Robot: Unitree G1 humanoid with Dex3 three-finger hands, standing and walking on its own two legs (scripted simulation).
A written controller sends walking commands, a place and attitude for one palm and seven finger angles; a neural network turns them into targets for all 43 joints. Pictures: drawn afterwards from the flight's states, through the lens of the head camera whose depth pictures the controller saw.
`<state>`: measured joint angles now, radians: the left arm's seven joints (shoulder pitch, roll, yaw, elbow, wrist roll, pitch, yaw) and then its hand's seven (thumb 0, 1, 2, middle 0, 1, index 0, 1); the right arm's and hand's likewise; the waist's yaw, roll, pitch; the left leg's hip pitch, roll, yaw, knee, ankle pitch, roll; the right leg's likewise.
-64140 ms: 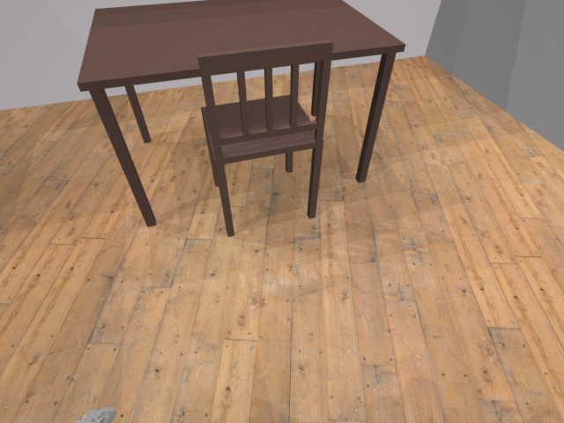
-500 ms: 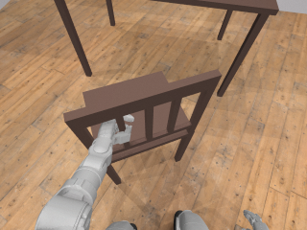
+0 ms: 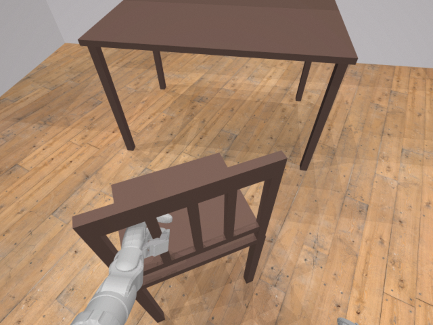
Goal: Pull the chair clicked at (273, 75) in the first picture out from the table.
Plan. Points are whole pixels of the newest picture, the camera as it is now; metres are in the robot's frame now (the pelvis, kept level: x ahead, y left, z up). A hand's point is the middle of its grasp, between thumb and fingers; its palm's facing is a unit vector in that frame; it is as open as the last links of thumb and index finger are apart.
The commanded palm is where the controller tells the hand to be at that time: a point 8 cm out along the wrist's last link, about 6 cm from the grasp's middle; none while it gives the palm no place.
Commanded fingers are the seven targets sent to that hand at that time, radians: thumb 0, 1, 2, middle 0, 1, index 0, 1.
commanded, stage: stop walking, hand still on the chair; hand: left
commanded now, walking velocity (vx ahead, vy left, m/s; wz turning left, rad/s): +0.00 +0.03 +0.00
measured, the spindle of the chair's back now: (195, 226) +0.36 +0.06 -0.11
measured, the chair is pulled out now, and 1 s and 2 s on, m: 0.66 0.66 0.66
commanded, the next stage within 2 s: open the thumb and straighten the fingers in 0.40 s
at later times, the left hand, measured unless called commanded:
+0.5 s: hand (162, 243) +0.30 +0.12 -0.06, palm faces -0.03 -0.98 -0.17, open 5.3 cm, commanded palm +0.27 +0.18 -0.04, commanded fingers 0.00 0.78 0.84 -0.50 -1.45 -0.50 -1.45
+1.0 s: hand (157, 236) +0.31 +0.14 -0.06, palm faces -0.04 -0.99 -0.15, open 14.2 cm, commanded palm +0.29 +0.19 -0.03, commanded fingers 0.00 -0.55 0.20 -0.10 -0.29 -0.10 -0.29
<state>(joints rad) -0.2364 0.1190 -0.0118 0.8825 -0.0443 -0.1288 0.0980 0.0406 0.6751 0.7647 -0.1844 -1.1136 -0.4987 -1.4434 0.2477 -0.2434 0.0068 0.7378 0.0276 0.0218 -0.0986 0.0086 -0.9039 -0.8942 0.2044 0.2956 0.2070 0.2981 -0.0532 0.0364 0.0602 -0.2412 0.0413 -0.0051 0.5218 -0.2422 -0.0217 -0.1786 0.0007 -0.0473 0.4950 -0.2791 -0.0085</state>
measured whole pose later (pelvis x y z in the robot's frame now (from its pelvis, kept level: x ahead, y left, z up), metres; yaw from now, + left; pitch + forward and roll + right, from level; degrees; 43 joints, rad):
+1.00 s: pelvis +0.02 +0.01 -0.02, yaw +0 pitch +8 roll +0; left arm -0.04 0.17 -0.01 0.45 -0.07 0.04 0.02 -0.01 -0.44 0.24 -0.30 -0.92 -0.33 -0.93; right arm 0.26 -0.26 0.00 0.60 0.04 -0.03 -0.03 0.01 -0.91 -0.89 0.20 0.30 0.20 0.30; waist -0.06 0.05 -0.08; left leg -0.51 0.02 0.01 0.73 -0.35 -0.01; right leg -0.46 -0.02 -0.03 0.74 -0.40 0.01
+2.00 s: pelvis +0.01 +0.00 -0.04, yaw +1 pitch +8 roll +0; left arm 0.44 0.20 -0.05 -0.04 -0.08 0.13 -0.01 -0.02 -0.53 0.20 -0.01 0.00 -0.01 0.00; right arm 0.26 -0.24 0.02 0.50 0.04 -0.09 -0.07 0.01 -0.90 -0.89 0.20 0.30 0.21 0.30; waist -0.05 0.06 -0.13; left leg -0.60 0.02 -0.03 0.87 -0.41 -0.02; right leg -0.53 -0.03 -0.07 0.86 -0.47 -0.01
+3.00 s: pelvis +0.02 +0.00 -0.02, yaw +1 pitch +1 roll -1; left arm 0.62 0.33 0.19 -0.40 -0.07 -0.01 0.13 -0.01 -0.16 0.39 -0.09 -0.09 -0.09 -0.09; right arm 0.23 -0.22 0.02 0.55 0.05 -0.12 -0.14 0.01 -0.90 -0.89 0.20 0.30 0.20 0.30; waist 0.02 0.07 -0.06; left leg -0.37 0.03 -0.03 0.71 -0.36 -0.02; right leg -0.30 -0.01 -0.07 0.68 -0.40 -0.01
